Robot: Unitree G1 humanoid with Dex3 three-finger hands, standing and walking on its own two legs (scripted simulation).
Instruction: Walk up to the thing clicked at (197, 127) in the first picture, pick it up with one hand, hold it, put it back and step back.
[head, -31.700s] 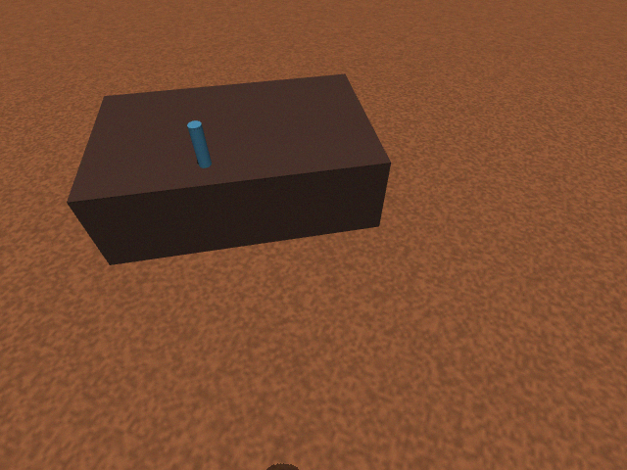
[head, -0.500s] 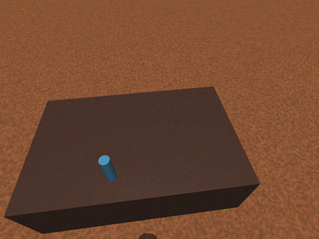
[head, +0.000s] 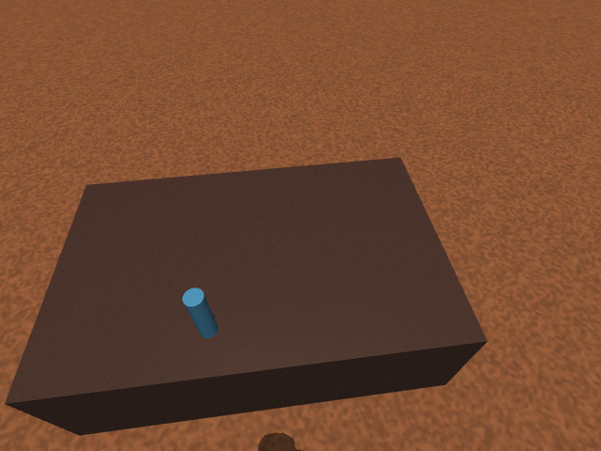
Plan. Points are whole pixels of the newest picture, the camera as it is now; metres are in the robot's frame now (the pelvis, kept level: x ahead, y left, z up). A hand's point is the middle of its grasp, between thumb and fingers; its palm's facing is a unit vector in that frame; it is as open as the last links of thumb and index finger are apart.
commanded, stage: step back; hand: left
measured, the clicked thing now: (201, 314) +0.47 +0.25 -0.33
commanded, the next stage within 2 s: none
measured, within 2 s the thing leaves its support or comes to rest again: neither
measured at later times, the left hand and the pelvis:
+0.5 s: hand out of the picture -0.01 +0.23 -0.14, palm faces +0.03 -0.89 -0.45, open 7.4 cm; pelvis -0.10 -0.04 -0.01, yaw +3 degrees
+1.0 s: hand out of the picture -0.17 +0.27 -0.16, palm faces +0.03 -0.90 -0.43, open 7.4 cm; pelvis -0.23 -0.02 -0.02, yaw +0 degrees
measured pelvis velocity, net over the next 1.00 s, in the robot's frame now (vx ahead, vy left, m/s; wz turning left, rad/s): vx -0.23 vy -0.02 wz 0.01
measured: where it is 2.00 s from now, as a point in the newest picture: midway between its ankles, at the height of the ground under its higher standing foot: outside the picture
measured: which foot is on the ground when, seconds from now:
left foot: down 0.00-0.24, up 0.26-0.64, down 0.66-1.00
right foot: down 0.00-0.70, up 0.72-1.00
